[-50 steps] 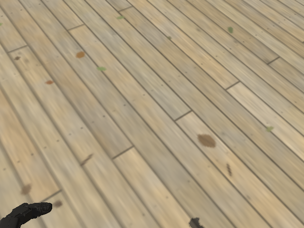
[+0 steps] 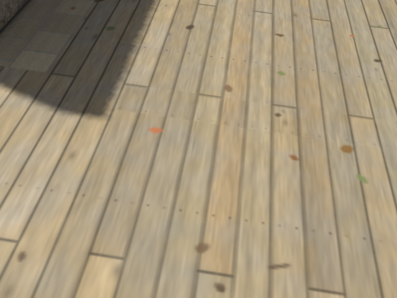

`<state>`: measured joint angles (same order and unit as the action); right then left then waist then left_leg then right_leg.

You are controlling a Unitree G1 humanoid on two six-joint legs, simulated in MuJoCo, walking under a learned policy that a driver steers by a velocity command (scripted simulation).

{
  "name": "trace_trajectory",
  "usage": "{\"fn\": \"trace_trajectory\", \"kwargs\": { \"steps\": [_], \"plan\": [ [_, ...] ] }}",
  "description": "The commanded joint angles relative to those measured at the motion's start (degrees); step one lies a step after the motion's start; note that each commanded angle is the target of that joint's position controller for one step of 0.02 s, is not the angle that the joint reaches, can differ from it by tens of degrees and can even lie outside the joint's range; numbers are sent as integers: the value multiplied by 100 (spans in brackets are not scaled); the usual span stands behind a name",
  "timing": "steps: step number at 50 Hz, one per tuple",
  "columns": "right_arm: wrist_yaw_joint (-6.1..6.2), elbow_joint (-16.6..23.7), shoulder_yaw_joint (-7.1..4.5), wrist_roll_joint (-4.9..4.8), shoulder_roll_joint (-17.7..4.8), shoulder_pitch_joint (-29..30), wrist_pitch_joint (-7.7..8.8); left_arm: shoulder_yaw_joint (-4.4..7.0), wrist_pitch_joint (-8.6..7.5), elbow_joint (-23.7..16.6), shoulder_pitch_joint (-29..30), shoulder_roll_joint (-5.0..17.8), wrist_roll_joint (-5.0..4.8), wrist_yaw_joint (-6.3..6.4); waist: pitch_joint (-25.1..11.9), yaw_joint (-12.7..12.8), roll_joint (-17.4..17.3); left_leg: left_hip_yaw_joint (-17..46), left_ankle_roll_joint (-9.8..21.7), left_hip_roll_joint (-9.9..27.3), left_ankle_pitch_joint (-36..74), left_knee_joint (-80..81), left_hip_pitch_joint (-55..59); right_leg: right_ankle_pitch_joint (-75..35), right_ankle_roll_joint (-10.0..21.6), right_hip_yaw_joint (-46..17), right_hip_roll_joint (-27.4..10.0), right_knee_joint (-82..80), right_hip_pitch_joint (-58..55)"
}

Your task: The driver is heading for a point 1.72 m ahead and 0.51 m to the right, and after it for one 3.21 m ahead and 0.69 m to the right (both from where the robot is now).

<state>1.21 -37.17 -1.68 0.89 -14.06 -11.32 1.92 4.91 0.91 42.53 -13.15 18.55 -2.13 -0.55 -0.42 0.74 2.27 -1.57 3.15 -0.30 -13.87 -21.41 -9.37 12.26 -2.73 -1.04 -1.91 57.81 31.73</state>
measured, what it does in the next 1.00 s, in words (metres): walks ahead, turning right: right foot, then left foot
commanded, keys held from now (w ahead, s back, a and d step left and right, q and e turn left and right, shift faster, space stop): w+e+shift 0.56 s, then w+q+shift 0.44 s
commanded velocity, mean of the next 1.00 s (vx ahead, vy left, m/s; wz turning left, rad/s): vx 0.87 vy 0.00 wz -0.35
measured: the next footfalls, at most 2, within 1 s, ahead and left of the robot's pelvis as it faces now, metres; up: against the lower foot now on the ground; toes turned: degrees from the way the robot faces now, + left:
right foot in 0.38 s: +0.32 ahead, -0.24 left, +0.00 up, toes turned -24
left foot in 0.86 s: +0.78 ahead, -0.39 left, +0.00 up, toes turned -26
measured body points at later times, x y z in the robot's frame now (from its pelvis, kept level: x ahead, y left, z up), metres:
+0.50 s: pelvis +0.26 -0.17 -0.04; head +0.29 -0.19 +0.41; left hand +0.48 +0.06 -0.14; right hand +0.24 -0.45 -0.16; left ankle +0.18 +0.06 -0.62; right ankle +0.28 -0.22 -0.75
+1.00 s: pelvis +0.70 -0.38 -0.02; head +0.71 -0.39 +0.43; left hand +0.94 -0.22 -0.12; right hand +0.57 -0.64 -0.16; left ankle +0.75 -0.37 -0.75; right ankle +0.55 -0.44 -0.62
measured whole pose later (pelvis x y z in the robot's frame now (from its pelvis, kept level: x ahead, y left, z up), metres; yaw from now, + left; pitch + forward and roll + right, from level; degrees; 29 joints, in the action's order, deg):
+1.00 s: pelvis +0.70 -0.38 -0.02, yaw -21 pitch -1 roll +2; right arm -0.9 -51.7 -3.5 0.7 -18.8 -24.3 2.0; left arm -1.1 -5.5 42.1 -9.8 14.9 3.7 -0.5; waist 2.3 -3.3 0.4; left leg -1.3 9.7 -11.6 -10.8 -28.5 -16.9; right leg 16.1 1.3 -4.0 2.3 79.2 22.9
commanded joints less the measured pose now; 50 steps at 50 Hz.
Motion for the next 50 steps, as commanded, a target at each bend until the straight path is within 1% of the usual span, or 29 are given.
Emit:
{"fn": "trace_trajectory", "kwargs": {
  "steps": [1, 4, 5, 7, 9, 13, 15, 17, 18, 19, 20, 21, 22, 23, 24, 26, 29, 31, 34, 37, 39, 40, 42, 43, 44, 45, 47, 48, 50],
  "plan": [
    [53, 1, -380, -19, -1113, -470, 239, 142, -238, -605, 617, 546, -11, -1, 355, -425, -986, 1624, 767, 1997, -1941, 1536, 1419, -290, 75, -669, -183, -29, 2044],
    [46, -97, -373, -26, -1006, -437, 353, 131, -279, -577, 401, 418, 11, -28, 467, -333, -854, 1035, 652, 2022, -1486, 1651, 1473, -513, -22, -617, -334, 195, 2304],
    [-50, -221, -323, 237, -996, -778, 292, 131, -61, -446, 477, 410, 666, -262, 506, -409, -467, 566, 531, 1815, -1560, 1809, 1086, -333, -29, -151, -126, 353, 1971],
    [-92, -271, -345, 243, -995, -739, 318, 111, 43, -565, 621, 318, 499, -472, 728, -367, -807, 122, 404, 1750, -1389, 1830, 850, -539, 49, -28, -298, 300, 1988],
    [-71, -344, -364, 209, -1028, -741, 377, 76, 44, -662, 794, 306, 406, -567, 829, -315, -800, -151, 339, 1847, -1310, 1885, 872, -700, 191, 23, -469, 57, 1988],
    [-31, -578, -410, 221, -1091, -931, 399, -44, 30, -860, 1253, 249, 400, -611, 1000, -391, -700, -773, 304, 1948, -815, 1910, 1407, -355, 669, 440, -602, -721, 1849],
    [-40, -703, -421, 231, -1145, -994, 355, -106, 42, -934, 1338, 213, 387, -570, 991, -356, -714, -1189, 241, 1884, 515, 1571, 1641, 103, 993, 801, -440, -1109, 1466],
    [-51, -765, -449, 197, -1403, -960, 279, -53, 35, -789, 631, 362, 315, -424, 318, 72, -807, -1565, 173, 1777, 4456, 147, 1636, 857, 1361, 1362, 294, -1181, -32],
    [-73, -744, -482, 161, -1592, -874, 193, 45, -25, -535, -367, 534, 255, -345, -275, 615, -789, -1617, 183, 1761, 5895, -1352, 1310, 1071, 1502, 1455, 732, -1224, -1299],
    [-103, -632, -439, 129, -1591, -697, 171, 224, -83, -61, -1861, 866, 306, -257, -1053, 1338, -384, -1600, -12, 1573, 5247, -3410, 95, 876, 1647, 969, 920, -1750, -3432],
    [-218, -304, -154, 169, -537, -872, 227, 417, -54, 36, -1697, 1732, 344, -146, -1017, 762, 1371, -1372, -382, 637, -237, -5388, -2352, 2874, 2003, -1806, -513, -2900, -4648],
    [-277, 124, -133, 192, -690, -368, 386, 473, -61, -228, -1596, 2025, 241, -135, -1735, 738, 1272, 122, -506, -146, -1437, -6533, -3508, 3716, 2475, -4893, -1204, -4292, -5144],
    [-270, 318, -161, 205, -997, 384, 453, 436, -42, -163, -1442, 1834, 299, -123, -1000, 821, 435, 585, -392, 201, -804, -6615, -4222, 2966, 2204, -4512, -1232, -4470, -5007],
    [-241, 256, -111, 164, -932, 241, 521, 389, -77, -66, -1478, 1634, 323, -48, -515, 614, 128, 514, -338, 432, -472, -6340, -4154, 2072, 2166, -3980, -1210, -4342, -4363],
    [-206, 125, -77, 215, -890, 76, 516, 315, -143, -94, -1198, 1358, 338, -9, -172, 309, -334, 513, -333, 712, -234, -5815, -3721, 1451, 1971, -3261, -935, -4236, -3522],
    [-219, 35, -28, 341, -835, -287, 306, 155, -245, -220, -682, 997, 270, 11, 22, -134, -153, 548, -457, 857, -196, -5280, -2967, 963, 1950, -2475, -456, -4373, -2373],
    [-288, 114, 25, 362, -769, 29, 73, 59, -422, -186, -792, 782, 208, -17, 449, -190, -278, 267, -618, 919, -62, -4412, -3070, 518, 2007, -1906, -134, -4769, -1803],
    [-354, 283, 103, 287, -639, 628, 92, 2, -534, -46, -1076, 672, 222, -20, 770, 20, -163, -49, -593, 854, 801, -3429, -3279, -576, 1841, -1505, -40, -5106, -1882],
    [-426, 352, 179, 140, -502, 1236, 156, -50, -676, 151, -1386, 627, 146, -48, 784, 348, -105, -505, -300, 579, 1996, -1965, -2921, -2528, 1361, -829, 31, -5324, -2372],
    [-446, 315, 178, 5, -521, 1380, 206, -89, -787, 371, -1399, 760, 202, 13, 631, 300, 32, -626, 126, 276, 2642, -1050, -2331, -4063, 1022, -329, -267, -5606, -3198],
    [-426, 69, 84, -34, -792, 890, 212, -34, -774, 413, -1252, 1029, 304, 110, 177, -35, 255, -669, 297, -234, 2190, -1006, -1773, -6194, 791, 14, -464, -5092, -3961],
    [-396, -92, 18, -66, -970, 416, 183, 4, -719, 404, -1116, 1144, 423, 174, -114, -326, 413, -687, 369, -491, 1741, -1163, -1398, -7345, 690, 128, -610, -4507, -4241],
    [-292, -794, -180, -109, -1353, -1707, 104, 59, -533, 306, -599, 1213, 664, 268, -891, -1340, 484, -673, 536, -740, 1109, -1361, 195, -8402, 578, 383, -692, -1930, -4124],
    [-214, -1132, -320, -88, -1522, -2952, 73, 64, -470, 236, -103, 1217, 651, 289, -1009, -2091, 144, -264, 847, -473, 690, -962, 1285, -7505, 530, 638, -314, 592, -3201],
    [-168, -1269, -444, 48, -1916, -2847, 33, -191, -564, -57, -454, 176, 514, 142, -909, -1174, -1791, 2169, 1726, 759, -157, -1405, 3063, -523, 211, 310, 721, 3386, 25],
    [-243, -1124, -402, 20, -1586, -2013, -8, -313, -729, -252, -689, 165, 371, 58, -1476, -682, -2001, 5204, 2340, 1483, -1250, 241, 3301, 1210, 216, -450, 1105, 3997, 1238],
    [-258, -988, -355, -26, -1075, -1402, 40, -384, -876, -388, 51, 570, 478, 20, -476, -476, -4, 4448, 1977, 1333, -1571, 811, 1753, 322, 470, -800, 320, 2994, 1136],
    [-227, -1064, -306, -12, -922, -1377, 77, -424, -857, -456, 287, 522, 543, 9, -3, -293, 351, 3893, 1733, 1043, -1083, 920, 855, 311, 481, -677, 143, 2481, 848],
    [-157, -1206, -232, -26, -900, -1338, 186, -529, -626, -625, 326, 313, 710, -31, 482, 117, 199, 3196, 1611, 567, -507, 1061, -343, 503, 289, -566, -83, 1815, 525]
  ]
}}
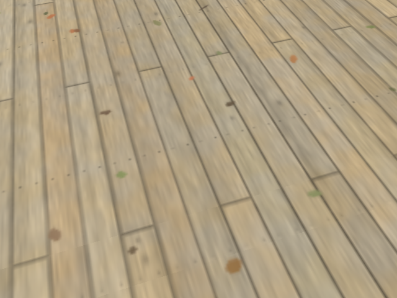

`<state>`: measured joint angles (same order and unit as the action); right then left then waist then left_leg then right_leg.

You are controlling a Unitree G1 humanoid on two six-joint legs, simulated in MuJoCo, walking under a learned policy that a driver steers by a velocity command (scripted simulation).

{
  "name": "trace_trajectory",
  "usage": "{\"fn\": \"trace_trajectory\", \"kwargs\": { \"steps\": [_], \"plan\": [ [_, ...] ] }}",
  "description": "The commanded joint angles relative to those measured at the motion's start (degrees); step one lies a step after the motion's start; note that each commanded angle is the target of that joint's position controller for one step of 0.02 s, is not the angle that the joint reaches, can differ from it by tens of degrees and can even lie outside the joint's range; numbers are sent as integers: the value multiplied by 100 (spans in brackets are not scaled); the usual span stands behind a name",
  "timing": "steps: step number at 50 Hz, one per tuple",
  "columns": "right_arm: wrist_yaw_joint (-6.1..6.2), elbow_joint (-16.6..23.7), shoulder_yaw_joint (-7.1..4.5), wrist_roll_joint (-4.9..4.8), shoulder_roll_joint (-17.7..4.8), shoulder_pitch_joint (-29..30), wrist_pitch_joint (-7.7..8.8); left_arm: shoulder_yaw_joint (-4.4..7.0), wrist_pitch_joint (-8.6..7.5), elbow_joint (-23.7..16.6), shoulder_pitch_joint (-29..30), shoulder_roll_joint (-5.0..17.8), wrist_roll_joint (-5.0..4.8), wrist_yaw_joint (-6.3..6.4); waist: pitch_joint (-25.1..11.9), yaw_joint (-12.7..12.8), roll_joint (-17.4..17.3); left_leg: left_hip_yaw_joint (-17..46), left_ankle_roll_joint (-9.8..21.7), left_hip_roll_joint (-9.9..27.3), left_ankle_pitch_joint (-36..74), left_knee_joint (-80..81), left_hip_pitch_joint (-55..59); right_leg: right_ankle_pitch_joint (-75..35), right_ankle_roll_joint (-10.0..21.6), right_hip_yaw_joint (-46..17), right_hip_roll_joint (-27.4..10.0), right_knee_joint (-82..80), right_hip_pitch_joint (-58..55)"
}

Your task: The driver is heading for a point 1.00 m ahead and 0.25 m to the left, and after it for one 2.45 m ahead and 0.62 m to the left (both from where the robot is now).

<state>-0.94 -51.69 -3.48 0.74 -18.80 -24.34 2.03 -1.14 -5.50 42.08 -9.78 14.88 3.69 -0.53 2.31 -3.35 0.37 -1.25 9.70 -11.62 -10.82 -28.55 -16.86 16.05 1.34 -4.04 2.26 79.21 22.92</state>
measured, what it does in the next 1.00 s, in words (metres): walks ahead, turning left: right foot, then left foot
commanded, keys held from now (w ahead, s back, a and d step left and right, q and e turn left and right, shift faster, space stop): w+q+shift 0.76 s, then w+e+shift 0.24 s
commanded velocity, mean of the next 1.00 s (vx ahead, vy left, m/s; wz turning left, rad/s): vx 1.00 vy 0.00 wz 0.74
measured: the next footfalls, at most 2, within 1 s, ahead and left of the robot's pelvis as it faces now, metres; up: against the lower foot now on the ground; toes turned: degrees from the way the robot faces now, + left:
right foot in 0.28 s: +0.51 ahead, -0.15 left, +0.00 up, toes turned +17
left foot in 0.72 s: +0.80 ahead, +0.20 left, +0.00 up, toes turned +45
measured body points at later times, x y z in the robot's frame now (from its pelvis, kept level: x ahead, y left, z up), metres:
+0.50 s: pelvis +0.48 -0.02 +0.01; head +0.50 -0.02 +0.46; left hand +0.37 +0.26 -0.10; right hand +0.76 -0.22 -0.08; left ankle +0.44 +0.07 -0.62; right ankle +0.47 -0.17 -0.72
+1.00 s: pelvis +0.86 +0.23 +0.01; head +0.89 +0.23 +0.45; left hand +0.82 +0.51 -0.09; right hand +1.06 +0.03 -0.13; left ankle +0.77 +0.17 -0.72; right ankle +1.12 +0.24 -0.66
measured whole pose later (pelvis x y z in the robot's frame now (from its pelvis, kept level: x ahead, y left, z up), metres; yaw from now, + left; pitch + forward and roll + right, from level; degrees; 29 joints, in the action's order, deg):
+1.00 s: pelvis +0.86 +0.23 +0.01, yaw +44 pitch +0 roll +2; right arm -1.0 -50.1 -2.2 1.0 -16.8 -24.1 5.7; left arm -0.4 -2.4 40.0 -9.6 14.5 0.7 -2.1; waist 2.3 -1.7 1.0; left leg -2.8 8.9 -10.9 -17.8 -14.3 3.3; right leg 2.7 1.5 -0.8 -9.2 51.9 44.3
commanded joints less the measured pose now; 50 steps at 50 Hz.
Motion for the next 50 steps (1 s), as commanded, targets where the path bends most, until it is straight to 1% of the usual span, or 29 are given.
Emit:
{"fn": "trace_trajectory", "kwargs": {
  "steps": [1, 3, 5, 9, 11, 12, 13, 14, 15, 16, 17, 18, 19, 20, 23, 27, 30, 32, 34, 35, 36, 37, 38, 39, 40, 41, 44, 47, 50],
  "plan": [
    [46, 253, -74, -23, -522, -40, 244, 26, 104, -644, 15, 613, 146, -42, 312, 594, 263, 2940, 973, 1562, -727, 1857, 60, 234, -199, -165, -622, -754, 1367],
    [34, 329, -141, -35, -689, -18, 319, -60, 129, -946, 675, 585, 98, -90, 572, 470, 150, 2594, 967, 1342, -339, 2220, -665, -233, -368, 181, -739, -2022, 1120],
    [17, 328, -178, -81, -642, -113, 336, -141, 101, -1209, 1408, 437, -59, -135, 680, 150, -45, 2332, 694, 1124, 281, 2349, -916, -1327, -472, 383, -695, -3365, 644],
    [-22, 216, -293, -143, -823, -500, 319, -112, 65, -1343, 1741, 448, -186, -93, 181, -286, -300, 2335, 292, 1220, 2302, 1834, 283, -2389, -339, 499, -340, -4573, 76],
    [43, 199, -328, -120, -894, -492, 289, -25, 24, -1291, 1499, 630, -163, -25, -139, -171, -321, 2356, 63, 1233, 3399, 1100, 900, -1972, -250, 449, -125, -5078, -444],
    [55, 211, -364, -83, -1051, -432, 293, 88, -1, -1138, 970, 867, -174, 41, -570, 90, -336, 2347, -71, 1231, 4141, 310, 1076, -1472, -175, 422, 22, -5094, -1115],
    [38, 281, -412, -63, -1255, -139, 313, 212, -34, -900, 5, 1086, -198, 115, -1101, 683, -353, 2291, -185, 1112, 4106, -852, 826, -1156, -98, 292, -111, -5108, -2202],
    [24, 404, -381, -34, -1087, 179, 389, 399, -62, -626, -1273, 1451, -134, 228, -1733, 1319, -256, 2115, -229, 913, 3169, -2316, 19, -164, 36, -206, -756, -4793, -3611],
    [64, 627, -133, -105, -53, 134, 436, 548, -59, -444, -2153, 1828, 98, 317, -2401, 1333, 1048, 1477, -232, 483, -1225, -4228, -1409, 1566, 271, -2118, -2500, -5033, -5006],
    [67, 982, -11, -294, -61, -293, 370, 653, 24, -444, -1641, 2098, 36, 246, -2966, 777, 2426, 982, -303, 490, -1699, -5336, -2466, 2373, 805, -4880, -3259, -6171, -5126],
    [119, 780, -65, -125, -481, 286, 238, 565, 68, -586, -996, 1326, 1, 208, -1821, 829, 1104, 811, -283, 1036, -976, -5361, -2904, 2877, 710, -3954, -2769, -6355, -4214],
    [48, 808, -88, -23, -513, 688, 179, 463, 75, -530, -747, 890, -35, 181, -1076, 814, 502, 667, -338, 1214, -559, -5042, -2860, 1885, 606, -2802, -2460, -6309, -3427],
    [-35, 827, -93, 21, -435, 909, 120, 430, 75, -393, -761, 734, 5, 163, -705, 740, 183, 620, -391, 1369, -476, -4875, -2726, 849, 513, -2040, -2227, -6381, -2881],
    [-128, 940, -69, 104, -274, 1052, 49, 398, 40, -187, -951, 658, -25, 173, -468, 642, 317, 622, -414, 1510, -477, -4774, -2683, 203, 475, -1447, -2066, -6422, -2528],
    [-271, 1326, 66, 126, 106, 1543, -162, 338, -102, 275, -1278, 350, -227, 56, -157, 425, 545, 475, -418, 1757, -405, -4675, -3006, -1329, 240, -272, -1922, -6581, -2241],
    [-440, 1868, 215, 107, 65, 2292, -184, 382, -229, 371, -917, 576, -227, 43, 240, 142, 500, 66, -386, 1729, 742, -3404, -2718, -2403, 92, 1120, -1612, -7108, -1621],
    [-539, 1995, 280, 111, -4, 2889, -174, 422, -238, 548, -1220, 827, -216, 83, 592, 244, 138, -766, -152, 1346, 1170, -1959, -1916, -4060, -95, 1902, -1345, -7258, -1673],
    [-506, 1872, 256, 109, -136, 2670, -153, 494, -168, 566, -1484, 1178, -209, 159, 265, 63, 361, -1077, 38, 898, 969, -1634, -1233, -6636, -184, 2047, -1438, -6512, -2245],
    [-404, 1518, 118, 109, -471, 1495, -125, 582, 15, 483, -1345, 1523, -187, 254, -434, -630, 600, -988, 246, 558, 489, -1545, 149, -7939, -186, 1961, -1674, -4761, -2331],
    [-312, 1155, -28, 108, -725, 311, -108, 603, 105, 351, -1062, 1594, -170, 257, -913, -1148, 628, -664, 461, 512, 313, -1346, 1461, -7765, -93, 1805, -1782, -3283, -1822],
    [-159, 796, -215, 59, -975, -452, -101, 599, 168, 310, -994, 1468, -115, 185, -1172, -1279, 151, -143, 636, 600, 56, -918, 2861, -4732, -97, 1765, -1384, -1293, -697],
    [-6, 815, -370, -64, -1480, -6, -184, 437, 133, 58, -968, 772, -25, 82, -749, -626, -1261, 1430, 868, 1518, 531, -904, 3225, 988, -240, 1700, -337, 983, 1089],
    [3, 1142, -446, 131, -1939, 158, -261, 409, 22, -636, -1190, 883, -192, 100, -1970, -286, -1294, 4200, 2016, 2514, -181, 218, 4660, 1350, -377, 428, -106, 2001, 2694],
    [90, 1189, -413, 120, -1540, 88, -273, 367, -109, -662, -727, 1061, -190, 101, -1658, -450, -235, 4608, 1753, 2751, -1191, 1214, 4123, 746, -291, -1, -457, 1499, 2986],
    [152, 1054, -310, 109, -1110, 367, -202, 337, -132, -507, -801, 1042, -234, 101, -665, -85, 269, 4050, 1461, 2679, -1154, 1510, 2946, 324, -235, 104, -750, 824, 2766],
    [174, 993, -223, 117, -860, 628, -87, 316, -65, -371, -838, 961, -171, 109, -266, 253, 583, 3474, 1221, 2482, -714, 1528, 1943, 278, -234, 164, -966, 377, 2250],
    [154, 840, -12, 54, -414, 767, 279, 239, 297, -123, -1132, 637, -82, -29, 84, 709, 554, 2063, 910, 2049, 387, 1794, 255, 448, -327, 102, -1295, -603, 1201],
    [15, 603, -38, 41, -454, 478, 476, 174, 330, -436, -49, 423, -263, -126, 629, 388, 197, 842, 465, 1619, 1209, 2301, 63, -871, -102, 325, -1298, -2117, 1510],
    [-27, 506, 1, -32, -416, 296, 627, 143, 255, -501, 438, 271, -403, -244, 532, 160, 70, -44, -41, 1502, 2340, 2682, 362, -2548, 260, 701, -913, -3569, 863]
  ]
}}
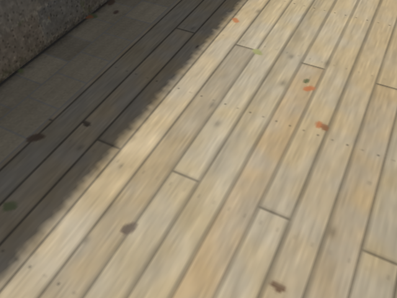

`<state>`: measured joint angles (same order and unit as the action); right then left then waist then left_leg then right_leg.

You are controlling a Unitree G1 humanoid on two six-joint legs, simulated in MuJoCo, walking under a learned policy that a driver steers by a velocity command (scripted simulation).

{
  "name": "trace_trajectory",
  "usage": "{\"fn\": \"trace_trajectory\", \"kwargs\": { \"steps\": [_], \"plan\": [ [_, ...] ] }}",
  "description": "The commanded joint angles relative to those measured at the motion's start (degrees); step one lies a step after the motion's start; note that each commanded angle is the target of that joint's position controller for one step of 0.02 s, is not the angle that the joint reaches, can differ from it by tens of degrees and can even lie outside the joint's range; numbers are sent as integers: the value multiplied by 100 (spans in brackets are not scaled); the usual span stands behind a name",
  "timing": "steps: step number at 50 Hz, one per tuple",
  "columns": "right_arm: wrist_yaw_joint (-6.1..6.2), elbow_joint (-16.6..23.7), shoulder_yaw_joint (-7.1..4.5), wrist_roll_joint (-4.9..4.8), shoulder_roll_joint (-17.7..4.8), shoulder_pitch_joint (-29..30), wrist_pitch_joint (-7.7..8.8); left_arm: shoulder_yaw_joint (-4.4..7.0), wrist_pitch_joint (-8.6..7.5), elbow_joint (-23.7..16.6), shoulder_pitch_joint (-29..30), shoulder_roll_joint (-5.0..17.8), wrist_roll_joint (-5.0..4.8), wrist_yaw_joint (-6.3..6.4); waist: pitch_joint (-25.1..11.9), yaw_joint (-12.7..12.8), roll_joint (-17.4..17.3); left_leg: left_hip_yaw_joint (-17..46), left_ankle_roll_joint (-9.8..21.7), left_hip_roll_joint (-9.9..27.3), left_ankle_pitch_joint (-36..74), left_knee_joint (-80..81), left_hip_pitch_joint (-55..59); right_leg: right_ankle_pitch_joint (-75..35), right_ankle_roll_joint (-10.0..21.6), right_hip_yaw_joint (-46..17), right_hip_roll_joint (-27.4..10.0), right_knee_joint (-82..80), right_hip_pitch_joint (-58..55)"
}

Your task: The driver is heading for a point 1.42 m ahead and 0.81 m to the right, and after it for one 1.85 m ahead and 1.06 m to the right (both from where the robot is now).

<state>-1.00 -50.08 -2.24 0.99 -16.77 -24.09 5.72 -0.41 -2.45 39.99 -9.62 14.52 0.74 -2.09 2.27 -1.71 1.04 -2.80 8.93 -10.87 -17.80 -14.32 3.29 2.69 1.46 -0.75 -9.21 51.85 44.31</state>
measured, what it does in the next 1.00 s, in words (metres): walks ahead, turning right: right foot, then left foot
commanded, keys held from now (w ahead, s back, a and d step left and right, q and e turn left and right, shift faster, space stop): w+e+shift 1.00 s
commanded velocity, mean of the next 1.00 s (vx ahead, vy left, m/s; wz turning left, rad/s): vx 1.00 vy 0.00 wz -0.82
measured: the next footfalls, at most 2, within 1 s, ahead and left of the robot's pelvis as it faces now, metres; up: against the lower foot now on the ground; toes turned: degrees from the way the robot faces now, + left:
right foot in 0.18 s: +0.37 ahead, -0.11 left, +0.00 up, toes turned -10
left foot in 0.60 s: +0.83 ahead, -0.06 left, +0.00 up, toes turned -33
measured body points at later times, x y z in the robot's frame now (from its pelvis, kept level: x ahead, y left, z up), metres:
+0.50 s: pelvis +0.48 -0.10 +0.01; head +0.51 -0.11 +0.45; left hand +0.54 +0.19 -0.11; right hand +0.66 -0.37 -0.05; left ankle +0.75 +0.01 -0.67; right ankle +0.34 -0.10 -0.73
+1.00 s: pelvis +0.89 -0.29 -0.02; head +0.91 -0.31 +0.43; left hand +1.25 -0.38 -0.06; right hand +0.63 -0.40 -0.14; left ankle +0.81 -0.04 -0.72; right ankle +0.98 -0.47 -0.70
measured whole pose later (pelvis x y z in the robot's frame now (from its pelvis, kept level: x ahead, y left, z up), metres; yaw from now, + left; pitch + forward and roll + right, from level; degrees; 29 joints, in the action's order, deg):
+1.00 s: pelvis +0.89 -0.29 -0.02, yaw -51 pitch +2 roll +2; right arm 0.8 -51.8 -2.0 1.7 -16.5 -30.5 5.5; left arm 0.7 -0.1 32.7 5.1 18.5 1.8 -5.5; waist 2.1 -4.7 2.5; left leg -17.7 -4.1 0.9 -25.9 -14.5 14.7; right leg 3.7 9.4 8.4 0.1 44.2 41.6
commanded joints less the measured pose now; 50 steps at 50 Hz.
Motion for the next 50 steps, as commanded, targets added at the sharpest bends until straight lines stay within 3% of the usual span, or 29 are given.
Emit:
{"fn": "trace_trajectory", "kwargs": {
  "steps": [1, 3, 5, 6, 8, 9, 10, 11, 13, 15, 16, 18, 20, 24, 26, 28, 29, 30, 31, 32, 33, 34, 35, 36, 38, 42, 46, 48, 50],
  "plan": [
    [-2, 280, -117, -75, -649, 184, 296, 77, -71, -302, 557, 307, -124, -116, 551, -48, -4, -10, -64, 1546, 3391, 1402, -1346, -1610, 357, 450, 331, -1137, -1355],
    [67, 196, -107, -40, -731, 78, 303, 117, -100, -225, 599, 413, -99, -137, 414, -49, -119, -351, -333, 1632, 4992, 1194, -409, -1730, 514, 739, 707, -1573, -1390],
    [217, 173, -142, 48, -962, 14, 213, 186, -88, -97, 358, 609, -18, -140, -34, 141, -514, -550, -577, 1808, 7267, 394, 451, -1088, 609, 1042, 1203, -1652, -1704],
    [301, 201, -176, 133, -1080, 113, 124, 247, -53, 40, -101, 773, 5, -123, -329, 429, -749, -615, -668, 1942, 8185, -351, 673, -597, 677, 1115, 1440, -1582, -2110],
    [393, 403, -255, 273, -1297, 719, -103, 487, 8, 693, -2308, 1224, 2, -43, -1119, 1581, -844, -640, -700, 2047, 8462, -3371, 70, 426, 1000, 828, 1606, -1579, -3980],
    [351, 469, -237, 241, -1180, 1062, -102, 653, 66, 888, -3112, 1489, 10, 46, -1177, 2037, -363, -768, -665, 1447, 5784, -5933, -1133, 980, 1338, 164, 1240, -1764, -4978],
    [168, 950, 7, 64, -149, 566, 55, 777, 152, 814, -2335, 2008, 108, 86, -1269, 751, 1966, -134, -1125, 321, -947, -8330, -4562, 1180, 2451, -3106, -232, -2166, -6771],
    [167, 1169, 115, 103, -421, 770, 195, 795, 156, 541, -1932, 1833, 9, 59, -1846, 935, 820, 917, -903, 558, -698, -8411, -5218, 2053, 2717, -4669, -573, -3305, -6863],
    [105, 1277, 165, 154, -582, 1235, 310, 649, 131, 639, -1643, 1136, -1, 118, -485, 478, -631, 980, -736, 1237, 100, -6971, -4897, 2273, 2076, -3801, -340, -3906, -4920],
    [73, 1364, 240, 352, -462, 1272, 74, 557, 15, 653, -1397, 992, -7, 182, 74, 47, -690, 868, -914, 1498, -45, -6281, -4330, 1644, 1808, -2908, 240, -4034, -3478],
    [58, 1397, 277, 379, -412, 1236, -66, 540, -49, 631, -1345, 1002, -24, 169, 195, -66, -550, 773, -1009, 1603, -125, -5873, -4138, 1556, 1783, -2613, 451, -4136, -2958],
    [11, 1679, 344, 360, -381, 1755, -179, 595, -165, 561, -1298, 1201, -57, 138, 438, -19, -332, 447, -1160, 1690, 196, -4778, -3835, 1065, 1791, -2188, 761, -4417, -2168],
    [-44, 1944, 408, 232, -299, 2462, -153, 634, -196, 534, -1369, 1207, -79, 140, 570, 240, -131, 275, -1266, 1646, 1241, -3517, -3511, 450, 1602, -1983, 981, -4520, -1911],
    [-42, 2128, 413, 89, -284, 3006, -98, 742, -185, 602, -1777, 1345, -159, 111, 153, 750, 181, 197, -1144, 1280, 2500, -2105, -3080, -1414, 1184, -2059, 920, -4120, -3027],
    [-3, 2155, 372, 89, -394, 2958, -60, 782, -162, 567, -1698, 1415, -137, 174, -20, 693, 225, 321, -1053, 1150, 2309, -1535, -2730, -1941, 1004, -2156, 845, -3703, -3561],
    [111, 1876, 174, 59, -826, 1979, -21, 835, -177, 504, -1500, 1674, -67, 195, -779, 195, 192, 378, -929, 868, 1462, -1447, -1430, -3336, 741, -2172, 871, -2384, -3895],
    [196, 1616, 51, 34, -1041, 878, 6, 855, -208, 429, -1157, 1807, -39, 169, -1325, -493, 176, 443, -859, 1049, 1119, -1476, -232, -3209, 632, -2085, 1017, -1122, -3532],
    [331, 1392, -129, 137, -1421, -447, 22, 732, -294, 288, -943, 1364, -6, 159, -2059, -1043, -178, 1257, -689, 1972, -477, -1674, 1196, -1951, 604, -1774, 1221, 592, -2721],
    [341, 1370, -235, 420, -1810, -499, 13, 463, -299, 43, -1625, 296, -258, 177, -2797, -426, -1976, 4164, -188, 3854, -2047, -900, 2649, 2860, 464, -1076, 1863, 2387, -883],
    [299, 1396, -313, 291, -1690, -38, -71, 392, -206, -53, -1501, 689, -184, 194, -2704, -317, -2061, 5547, 60, 3892, -3122, -147, 2236, 2383, 540, -711, 1441, 3022, -89],
    [280, 1466, -196, 233, -1056, 501, -88, 465, -117, 21, -853, 1040, -30, 189, -1604, -368, -1130, 4405, -71, 3465, -2941, -78, 1300, 1688, 535, -543, 1074, 2887, 138],
    [245, 1369, -120, 209, -724, 661, -95, 485, -62, -1, -553, 1077, 54, 115, -995, -313, -523, 3362, -159, 3203, -1729, -144, 574, 1363, 485, -443, 869, 2606, 39],
    [242, 1208, -88, 227, -609, 550, -92, 483, -4, -40, -298, 993, 106, 21, -630, -275, -334, 2565, -291, 2930, -736, -64, 87, 1311, 445, -420, 716, 2449, -71],
    [245, 1028, -61, 196, -530, 407, -49, 448, 80, -139, -311, 827, 148, -69, -439, -123, -613, 2077, -323, 2840, -224, -7, -244, 1312, 395, -422, 599, 2382, -129],
    [161, 725, -17, 58, -292, 190, 58, 345, 226, -353, -40, 534, 142, -151, -187, 28, -690, 1340, -452, 2739, 599, 164, -484, 1278, 369, -353, 401, 2349, 84],
    [92, 589, -45, 43, -411, 458, 203, 214, 292, -869, 666, 484, 129, -268, 184, 306, -665, -100, -588, 2530, 1991, 615, -1070, 258, 325, -56, 331, 1564, 87],
    [121, 368, -104, 68, -698, 171, 219, 128, 263, -1042, 1429, 500, 105, -405, 633, 186, -293, -1192, -795, 2193, 3690, 836, -958, -383, 618, 874, 691, -347, -728],
    [184, 331, -164, 54, -985, -139, 151, 153, 228, -938, 1314, 584, 103, -380, 326, 285, -469, -1361, -909, 2243, 6466, 133, -344, -170, 831, 1283, 1167, -714, -1366],
    [287, 391, -258, 76, -1329, -60, -36, 276, 190, -636, 281, 864, 102, -284, -343, 936, -740, -1300, -917, 2502, 8014, -1488, -127, 389, 1040, 1240, 1519, -816, -2556]
  ]
}}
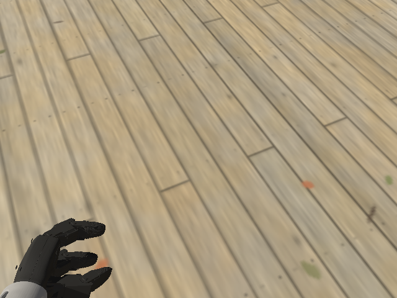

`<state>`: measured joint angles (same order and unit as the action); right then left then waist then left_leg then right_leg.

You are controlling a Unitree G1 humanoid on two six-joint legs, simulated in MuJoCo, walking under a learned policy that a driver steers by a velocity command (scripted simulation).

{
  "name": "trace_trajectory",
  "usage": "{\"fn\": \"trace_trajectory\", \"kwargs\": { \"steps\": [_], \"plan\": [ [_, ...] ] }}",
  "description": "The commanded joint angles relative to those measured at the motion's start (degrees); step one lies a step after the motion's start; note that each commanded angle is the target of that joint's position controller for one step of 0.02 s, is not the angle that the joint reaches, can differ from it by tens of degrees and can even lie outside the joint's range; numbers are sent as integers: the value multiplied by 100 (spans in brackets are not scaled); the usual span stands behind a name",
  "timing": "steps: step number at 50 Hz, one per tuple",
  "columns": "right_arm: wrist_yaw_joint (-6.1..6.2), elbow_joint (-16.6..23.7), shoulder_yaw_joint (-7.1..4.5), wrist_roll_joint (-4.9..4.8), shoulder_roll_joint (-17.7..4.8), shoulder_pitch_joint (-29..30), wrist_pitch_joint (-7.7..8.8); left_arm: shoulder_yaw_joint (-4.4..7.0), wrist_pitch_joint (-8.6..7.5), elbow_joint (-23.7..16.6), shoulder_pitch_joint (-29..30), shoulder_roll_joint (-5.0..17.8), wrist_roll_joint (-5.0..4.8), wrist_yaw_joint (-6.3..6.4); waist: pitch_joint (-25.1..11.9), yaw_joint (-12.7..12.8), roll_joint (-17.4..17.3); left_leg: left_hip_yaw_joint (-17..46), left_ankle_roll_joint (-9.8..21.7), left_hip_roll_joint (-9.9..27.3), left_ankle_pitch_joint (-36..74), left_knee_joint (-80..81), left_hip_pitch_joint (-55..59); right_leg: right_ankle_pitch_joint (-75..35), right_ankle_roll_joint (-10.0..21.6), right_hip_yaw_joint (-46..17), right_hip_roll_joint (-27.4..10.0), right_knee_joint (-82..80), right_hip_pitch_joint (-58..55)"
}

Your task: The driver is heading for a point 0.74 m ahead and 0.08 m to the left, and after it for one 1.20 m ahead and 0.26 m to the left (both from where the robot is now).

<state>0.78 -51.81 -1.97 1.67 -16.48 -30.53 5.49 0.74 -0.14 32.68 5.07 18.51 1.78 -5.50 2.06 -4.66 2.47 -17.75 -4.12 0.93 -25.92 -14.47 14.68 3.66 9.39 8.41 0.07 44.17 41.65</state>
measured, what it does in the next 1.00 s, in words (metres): walks ahead, turning left: right foot, then left foot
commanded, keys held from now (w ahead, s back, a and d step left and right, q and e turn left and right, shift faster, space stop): w+e+shift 0.10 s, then w+q+shift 0.42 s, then q+shift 0.48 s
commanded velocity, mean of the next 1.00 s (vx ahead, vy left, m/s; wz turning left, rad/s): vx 0.72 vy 0.00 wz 0.34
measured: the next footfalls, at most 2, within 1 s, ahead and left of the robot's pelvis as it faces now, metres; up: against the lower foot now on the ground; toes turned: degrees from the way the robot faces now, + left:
right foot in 0.06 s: +0.23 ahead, -0.03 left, +0.00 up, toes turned -7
left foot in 0.50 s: +0.69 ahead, +0.06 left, +0.00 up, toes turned +0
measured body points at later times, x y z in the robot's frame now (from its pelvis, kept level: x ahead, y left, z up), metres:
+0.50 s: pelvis +0.49 +0.01 +0.00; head +0.52 +0.01 +0.45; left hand +0.49 +0.30 -0.13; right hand +0.66 -0.25 -0.10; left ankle +0.65 +0.06 -0.71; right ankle +0.21 -0.03 -0.68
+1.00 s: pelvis +0.84 +0.00 +0.02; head +0.88 +0.03 +0.46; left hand +0.95 +0.31 -0.06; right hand +1.08 -0.23 -0.08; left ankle +0.71 +0.06 -0.60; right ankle +1.00 -0.05 -0.71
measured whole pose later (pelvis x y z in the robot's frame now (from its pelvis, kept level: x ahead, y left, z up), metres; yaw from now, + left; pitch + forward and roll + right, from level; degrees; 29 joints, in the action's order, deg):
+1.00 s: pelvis +0.84 +0.00 +0.02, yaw +26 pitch +2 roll -2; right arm 1.6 -37.9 -4.2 -1.7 -19.4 -13.0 -2.6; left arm 0.9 -2.3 34.6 -2.2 13.9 1.4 2.0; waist 4.7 -2.5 -0.6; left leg 5.5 -4.7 -3.9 -28.4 -77.4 -28.1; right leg 2.7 0.2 -1.9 2.9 26.6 25.6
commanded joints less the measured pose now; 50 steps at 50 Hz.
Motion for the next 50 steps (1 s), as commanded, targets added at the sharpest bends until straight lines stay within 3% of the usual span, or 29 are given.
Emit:
{"fn": "trace_trajectory", "kwargs": {
  "steps": [1, 2, 3, 4, 5, 7, 9, 13, 17, 20, 23, 25, 26, 27, 29, 31, 32, 33, 35, 37, 40, 42, 43, 44, 45, 46, 47, 48, 50],
  "plan": [
    [124, 683, -322, 27, -1470, 860, -108, 298, -64, 433, -2333, 691, -12, 136, -818, 1766, -956, 334, 481, 1458, 8895, -2869, -1670, 535, 434, 87, 691, -129, -3511],
    [77, 785, -324, 69, -1407, 1024, -168, 485, -86, 840, -3382, 943, -36, 277, -1215, 2111, -643, 386, 497, 1267, 7083, -4759, -2737, 740, 613, -409, 667, -579, -5079],
    [-41, 968, -204, 132, -775, 1118, -154, 673, 1, 873, -2990, 1389, -200, 436, -827, 1540, 763, 429, 349, 83, 689, -7030, -4475, 802, 824, -1884, -167, -890, -5649],
    [-38, 1714, -138, -28, -749, 886, -44, 772, 110, 539, -2685, 2002, 25, 433, -1905, 1094, 1176, 1577, 140, -363, -334, -8539, -6417, 1095, 2084, -5082, -1374, -1883, -7140],
    [-44, 1811, -99, 20, -937, 1468, 114, 769, 124, 467, -2894, 1713, -10, 513, -1801, 1353, -24, 2295, 196, 6, 207, -8146, -6786, 1763, 1947, -5605, -1511, -2692, -6804],
    [-23, 1586, -6, 37, -752, 1397, 124, 562, -67, 757, -2495, 980, -16, 619, -370, 634, -888, 2156, 282, 568, 639, -6808, -6114, 1068, 1384, -4427, -1290, -2986, -4634],
    [-72, 1338, 54, 190, -578, 1012, -144, 357, -310, 779, -2152, 554, -7, 660, -109, 171, -941, 2131, 216, 805, 444, -6163, -5135, 266, 1126, -3434, -952, -3110, -3173],
    [-234, 1698, 163, 20, -240, 2126, -293, 350, -621, 1106, -2486, 587, -80, 485, 502, 403, -484, 1815, 386, 1002, 1699, -4205, -5186, -496, 670, -1960, -435, -3769, -2516],
    [-399, 1733, 177, -189, -125, 2773, -228, 315, -805, 1301, -2829, 593, -157, 430, 524, 752, -362, 1421, 877, 529, 3825, -2494, -4430, -1765, 31, -955, -461, -4444, -3059],
    [-420, 1616, 90, -138, -322, 2803, -193, 316, -785, 1442, -2980, 765, -84, 551, 264, 716, -138, 1053, 1095, -66, 3676, -1988, -4408, -4286, -354, -435, -605, -3973, -4491],
    [-373, 1196, -94, -71, -750, 1499, -264, 383, -564, 1391, -2752, 1056, 154, 776, -634, -69, 508, 813, 1328, -764, 2314, -2173, -3262, -7176, -667, -168, -955, -1718, -5174],
    [-244, 533, -389, -40, -1255, -815, -339, 407, -446, 1168, -2056, 1113, 183, 824, -1290, -1311, 145, 1572, 1837, -478, 1357, -1895, -957, -5515, -699, 50, -560, 2357, -3574],
    [-195, 540, -577, -3, -1866, -331, -442, 201, -592, 782, -2482, 167, -59, 654, -1538, -264, -2397, 4883, 2937, 1128, 988, -1548, 1090, 1839, -1219, -346, 721, 5121, -212],
    [-237, 842, -589, -81, -1723, 132, -433, 111, -723, 539, -2237, 448, -33, 660, -2108, -397, -1240, 6583, 3323, 1523, 1315, -578, 1253, 2109, -1079, -1399, 648, 5524, 611],
    [-140, 726, -434, -122, -1043, 467, -389, 7, -844, 379, -1765, 453, -11, 626, -602, 132, 277, 5332, 2788, 1316, 3097, -332, -709, 1549, -957, -1530, -24, 4213, 302],
    [-93, 740, -316, -149, -812, 786, -312, -29, -603, 291, -1695, 373, 160, 609, 45, 560, 440, 4270, 2416, 793, 4859, -284, -2259, 1710, -1115, -1357, -227, 3381, -348],
    [-130, 770, -302, -166, -860, 862, -265, -46, -458, 248, -1754, 367, 190, 609, 91, 694, 352, 3894, 2298, 571, 5497, -229, -2758, 1781, -1189, -1257, -277, 2783, -690],
    [-156, 1187, -227, -350, -540, 1434, -63, 67, -645, 28, -1513, 491, -135, 575, 48, 761, 28, 3916, 2256, 250, 4834, 22, -3148, 1699, -1215, -1442, -116, 2018, -909],
    [-47, 1232, -385, -419, -1063, 1750, -48, -6, -731, -171, -939, 284, -65, 623, 97, 733, -103, 3470, 1989, -188, 5222, -149, -3848, 1118, -1361, -1069, 204, 196, -1492],
    [87, 1047, -513, -419, -1285, 1243, -246, -21, -726, -252, -627, 89, -61, 652, -471, 381, -230, 3374, 1389, -517, 4863, -531, -3860, -301, -1411, -878, 747, -1079, -2374],
    [213, 929, -491, -409, -978, 894, -476, 116, -673, -398, -451, 249, -240, 634, -640, 244, -764, 3894, 829, -677, 3602, -1150, -3569, -1255, -1378, -1229, 902, -1866, -2921],
    [249, 1172, -478, -399, -797, 1380, -522, 247, -674, -296, -969, 417, -195, 669, -899, 662, -938, 3926, 542, -862, 3269, -2197, -3356, -1896, -1237, -1464, 596, -2431, -3604],
    [217, 1324, -397, -326, -534, 1495, -533, 288, -666, -65, -1821, 463, -93, 702, -1544, 1004, -766, 3607, 329, -1032, 2447, -3520, -3530, -2517, -970, -1773, -42, -2395, -4722],
    [196, 1477, -184, -86, 112, 1141, -569, 270, -589, -18, -2316, 593, -28, 748, -2243, 903, 297, 3020, 218, -1416, -1576, -5166, -4481, -5150, -482, -3084, -1565, -1467, -6017],
    [33, 1581, -157, -283, -252, -279, -545, 277, -516, 65, -2276, 714, 37, 680, -3312, 214, 1466, 3229, 117, -1021, -1893, -6783, -4956, -4676, 884, -5194, -3265, -1373, -6668],
    [-10, 1443, -281, -354, -812, -119, -640, 348, -445, -202, -1513, 564, -12, 716, -2993, 282, 946, 2951, -61, -446, -1045, -7228, -5261, -2503, 1051, -5181, -2939, -1822, -6052],
    [12, 1522, -398, -371, -1116, 655, -734, 250, -359, -327, -1146, 144, -37, 779, -2060, 456, 343, 2658, -147, -236, -512, -7095, -5484, -1290, 708, -4009, -2267, -2012, -5242],
    [79, 1604, -450, -344, -1159, 1072, -815, 202, -253, -337, -973, 95, -51, 807, -1535, 457, -62, 2444, -212, -102, -113, -6959, -5406, -800, 414, -3403, -1839, -2242, -4432],
    [121, 1833, -416, -339, -908, 1358, -886, 262, -160, -155, -787, 243, -31, 805, -672, 307, 74, 2241, -189, 123, 64, -6212, -5092, -1056, 258, -2445, -1354, -2575, -3129]
  ]
}}
Keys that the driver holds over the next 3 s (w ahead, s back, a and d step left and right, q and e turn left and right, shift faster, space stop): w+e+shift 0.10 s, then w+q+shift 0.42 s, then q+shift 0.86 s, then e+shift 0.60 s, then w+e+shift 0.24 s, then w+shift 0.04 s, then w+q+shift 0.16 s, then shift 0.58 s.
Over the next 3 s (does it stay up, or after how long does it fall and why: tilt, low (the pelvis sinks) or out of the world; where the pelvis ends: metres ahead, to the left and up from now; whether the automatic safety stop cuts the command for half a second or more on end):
stays up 1.27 0.13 0.02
